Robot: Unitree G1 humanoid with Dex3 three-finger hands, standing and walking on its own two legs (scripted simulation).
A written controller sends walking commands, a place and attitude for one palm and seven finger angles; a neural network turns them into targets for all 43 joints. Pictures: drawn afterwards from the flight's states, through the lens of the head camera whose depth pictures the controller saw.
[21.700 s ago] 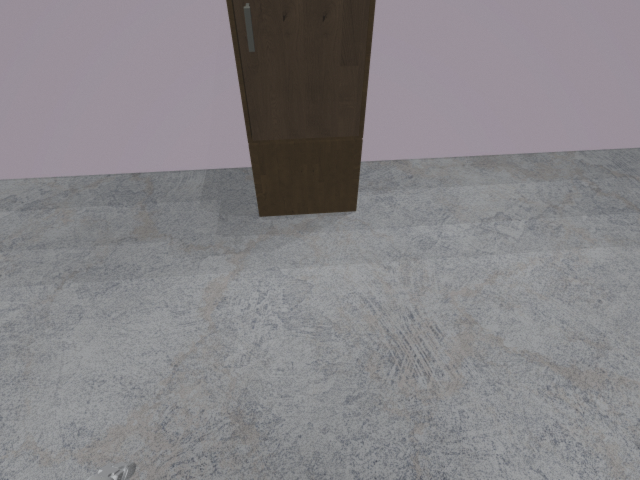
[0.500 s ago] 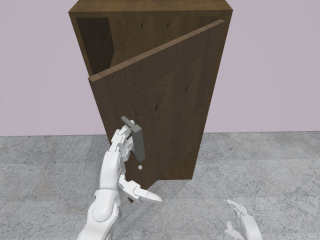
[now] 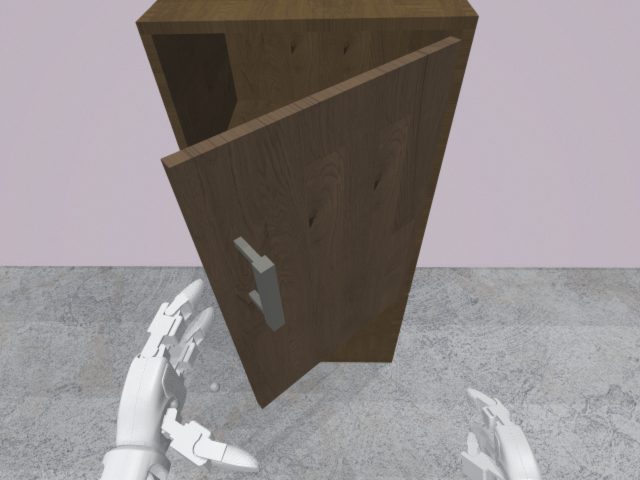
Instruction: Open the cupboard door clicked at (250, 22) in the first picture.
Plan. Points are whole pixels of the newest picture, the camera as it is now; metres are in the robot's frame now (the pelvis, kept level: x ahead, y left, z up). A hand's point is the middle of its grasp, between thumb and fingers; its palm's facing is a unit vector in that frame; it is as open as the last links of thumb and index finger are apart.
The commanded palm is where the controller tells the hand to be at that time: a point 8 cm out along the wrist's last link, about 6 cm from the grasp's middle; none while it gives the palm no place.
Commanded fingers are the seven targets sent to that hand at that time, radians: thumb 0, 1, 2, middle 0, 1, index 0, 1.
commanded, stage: slide the hand sideways off the handle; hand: left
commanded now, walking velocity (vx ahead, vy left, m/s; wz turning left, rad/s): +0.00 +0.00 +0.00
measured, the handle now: (260, 285) +0.32 +0.10 +0.10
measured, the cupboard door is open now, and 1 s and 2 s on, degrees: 41 41 41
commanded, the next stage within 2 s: draw the hand back to the body in 0.22 s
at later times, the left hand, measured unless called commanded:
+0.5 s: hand (176, 403) +0.18 +0.16 +0.10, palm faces +0.03 -1.00 -0.06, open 16.3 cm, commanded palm +0.14 +0.21 +0.11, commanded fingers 0.00 -0.50 0.30 -0.15 -0.30 -0.15 -0.30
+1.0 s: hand (93, 378) +0.18 +0.23 +0.13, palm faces +0.24 -0.92 -0.29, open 15.1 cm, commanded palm +0.14 +0.27 +0.16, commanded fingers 0.00 0.03 0.52 -0.17 -0.30 -0.17 -0.30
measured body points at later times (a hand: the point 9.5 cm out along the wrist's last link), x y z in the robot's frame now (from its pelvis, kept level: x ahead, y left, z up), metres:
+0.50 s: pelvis -0.01 +0.01 -0.01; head +0.00 -0.01 +0.44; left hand +0.17 +0.21 +0.11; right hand +0.18 -0.21 -0.08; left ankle +0.01 +0.13 -0.71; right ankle -0.02 -0.09 -0.71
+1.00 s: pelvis +0.00 +0.02 +0.02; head -0.01 +0.01 +0.47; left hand +0.16 +0.28 +0.15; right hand +0.19 -0.19 -0.05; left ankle +0.01 +0.13 -0.71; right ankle -0.02 -0.09 -0.71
